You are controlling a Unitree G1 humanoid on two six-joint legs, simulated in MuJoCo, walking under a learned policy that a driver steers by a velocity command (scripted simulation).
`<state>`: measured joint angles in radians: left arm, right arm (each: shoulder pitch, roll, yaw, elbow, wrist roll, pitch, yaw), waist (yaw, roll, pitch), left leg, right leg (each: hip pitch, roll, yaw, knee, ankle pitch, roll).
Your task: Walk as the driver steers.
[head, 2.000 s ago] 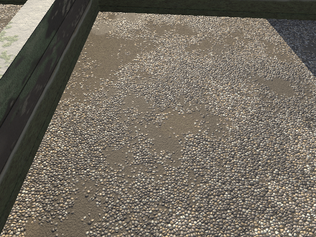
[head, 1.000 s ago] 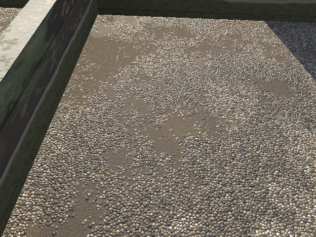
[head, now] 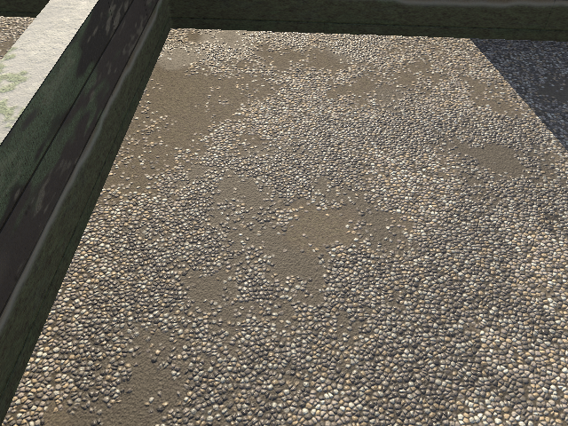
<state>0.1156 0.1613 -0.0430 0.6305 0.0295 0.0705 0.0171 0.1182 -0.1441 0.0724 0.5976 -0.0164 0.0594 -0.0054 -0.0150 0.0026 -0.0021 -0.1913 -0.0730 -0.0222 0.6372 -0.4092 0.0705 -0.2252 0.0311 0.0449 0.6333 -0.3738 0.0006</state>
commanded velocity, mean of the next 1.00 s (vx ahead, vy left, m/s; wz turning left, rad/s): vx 0.49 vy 0.00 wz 0.00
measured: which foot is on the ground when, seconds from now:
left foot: down 0.00-1.00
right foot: down 0.00-1.00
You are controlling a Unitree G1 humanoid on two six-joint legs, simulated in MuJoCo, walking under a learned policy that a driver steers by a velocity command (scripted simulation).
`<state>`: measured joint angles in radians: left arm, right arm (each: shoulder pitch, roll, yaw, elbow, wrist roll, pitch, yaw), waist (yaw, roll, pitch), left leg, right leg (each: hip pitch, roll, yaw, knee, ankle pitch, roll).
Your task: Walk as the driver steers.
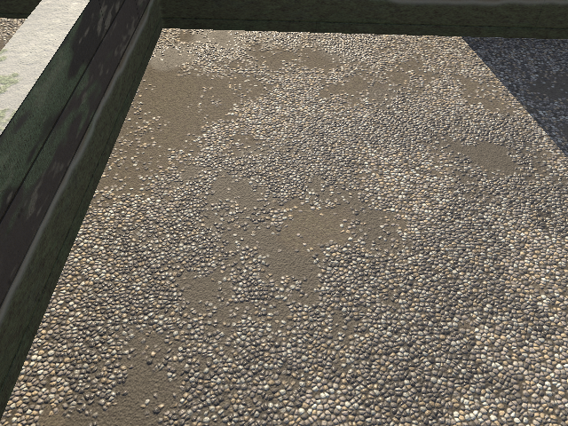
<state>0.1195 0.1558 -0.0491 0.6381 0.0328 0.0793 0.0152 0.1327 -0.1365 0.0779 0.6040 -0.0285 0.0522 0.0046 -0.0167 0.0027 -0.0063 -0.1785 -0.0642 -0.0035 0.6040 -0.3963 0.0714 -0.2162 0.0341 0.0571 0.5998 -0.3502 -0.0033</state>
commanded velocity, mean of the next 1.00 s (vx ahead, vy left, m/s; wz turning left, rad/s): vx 0.18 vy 0.00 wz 0.00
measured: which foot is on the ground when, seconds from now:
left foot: down 0.00-1.00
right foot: down 0.00-1.00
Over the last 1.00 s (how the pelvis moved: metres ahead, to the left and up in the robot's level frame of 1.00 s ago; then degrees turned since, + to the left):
0.00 0.00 0.00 -1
